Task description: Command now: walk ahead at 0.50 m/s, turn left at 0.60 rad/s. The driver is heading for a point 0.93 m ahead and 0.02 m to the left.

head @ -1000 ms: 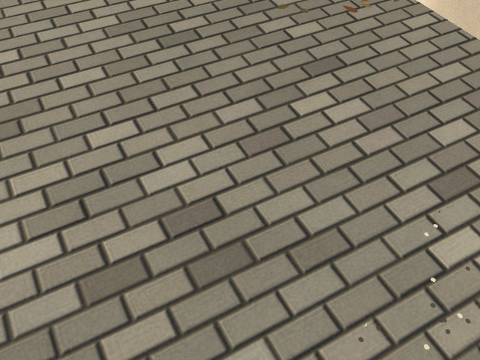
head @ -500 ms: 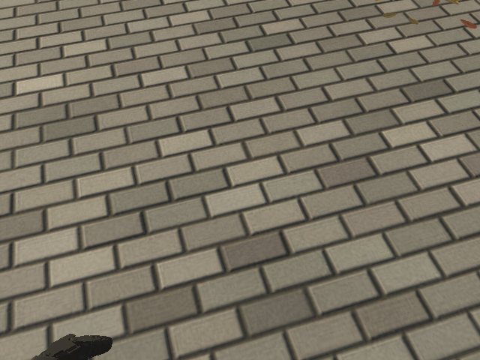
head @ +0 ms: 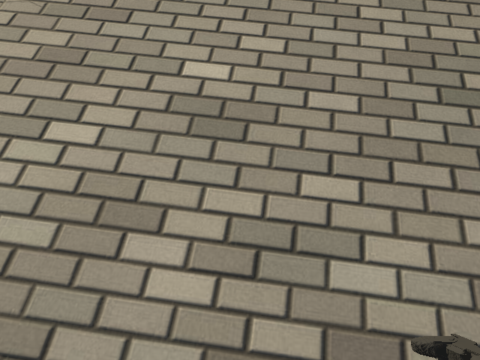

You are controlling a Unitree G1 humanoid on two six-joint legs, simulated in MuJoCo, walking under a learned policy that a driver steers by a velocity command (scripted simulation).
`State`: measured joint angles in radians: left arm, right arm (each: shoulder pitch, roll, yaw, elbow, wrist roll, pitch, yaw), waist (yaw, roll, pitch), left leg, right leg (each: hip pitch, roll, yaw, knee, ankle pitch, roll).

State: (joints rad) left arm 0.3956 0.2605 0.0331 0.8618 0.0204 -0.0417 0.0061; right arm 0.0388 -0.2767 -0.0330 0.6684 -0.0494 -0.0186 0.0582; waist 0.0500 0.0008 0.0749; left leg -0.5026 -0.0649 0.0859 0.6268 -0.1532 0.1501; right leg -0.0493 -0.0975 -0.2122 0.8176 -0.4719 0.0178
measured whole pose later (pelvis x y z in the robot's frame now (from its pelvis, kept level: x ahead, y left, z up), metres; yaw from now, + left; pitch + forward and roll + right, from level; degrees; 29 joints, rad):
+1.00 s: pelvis +0.56 +0.06 +0.02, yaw +15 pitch +1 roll -1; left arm 0.46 0.23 0.03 0.96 0.01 -0.07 -0.01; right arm 0.01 -0.23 0.01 0.77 -0.03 -0.04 0.03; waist 0.08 0.02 0.05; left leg -0.51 0.02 0.05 0.55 -0.10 0.06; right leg 0.09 0.06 -0.04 0.24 -0.35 -0.05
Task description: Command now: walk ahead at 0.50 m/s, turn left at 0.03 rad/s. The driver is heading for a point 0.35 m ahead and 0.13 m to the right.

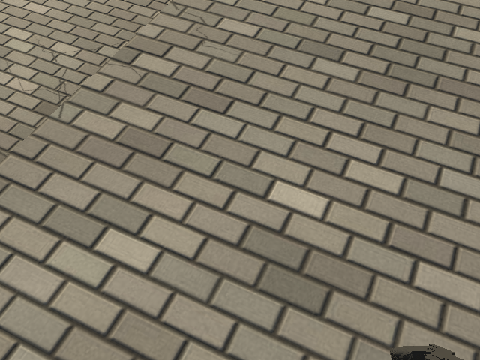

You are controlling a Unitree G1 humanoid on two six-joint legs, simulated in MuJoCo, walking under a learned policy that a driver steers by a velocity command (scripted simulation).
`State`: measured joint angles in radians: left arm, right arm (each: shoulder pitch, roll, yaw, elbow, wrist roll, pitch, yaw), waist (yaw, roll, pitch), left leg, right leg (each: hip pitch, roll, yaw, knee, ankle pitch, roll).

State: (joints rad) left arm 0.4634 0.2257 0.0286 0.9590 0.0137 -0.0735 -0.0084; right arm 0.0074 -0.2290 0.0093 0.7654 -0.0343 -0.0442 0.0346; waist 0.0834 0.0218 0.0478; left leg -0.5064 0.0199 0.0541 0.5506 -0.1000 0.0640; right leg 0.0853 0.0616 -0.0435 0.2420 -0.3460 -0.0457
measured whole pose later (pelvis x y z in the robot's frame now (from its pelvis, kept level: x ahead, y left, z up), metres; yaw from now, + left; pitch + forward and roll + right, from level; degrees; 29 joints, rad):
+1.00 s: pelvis +0.33 -0.01 +0.01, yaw -9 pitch -1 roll +0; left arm 0.23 0.19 0.02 1.03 0.01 0.00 0.02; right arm 0.29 -0.15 0.00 1.10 -0.02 0.00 -0.04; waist 0.02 -0.02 0.01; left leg -0.19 0.01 0.01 0.45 -0.24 -0.01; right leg -0.25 0.04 -0.07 0.40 -0.13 -0.06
